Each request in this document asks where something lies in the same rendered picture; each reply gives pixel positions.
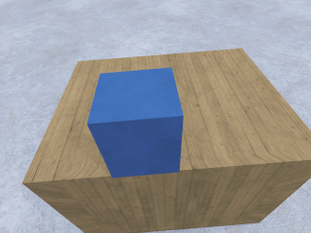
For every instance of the pedestal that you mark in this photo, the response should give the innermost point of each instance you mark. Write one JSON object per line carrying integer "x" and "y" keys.
{"x": 244, "y": 150}

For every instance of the carton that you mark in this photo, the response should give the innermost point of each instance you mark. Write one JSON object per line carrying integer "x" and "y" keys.
{"x": 136, "y": 120}

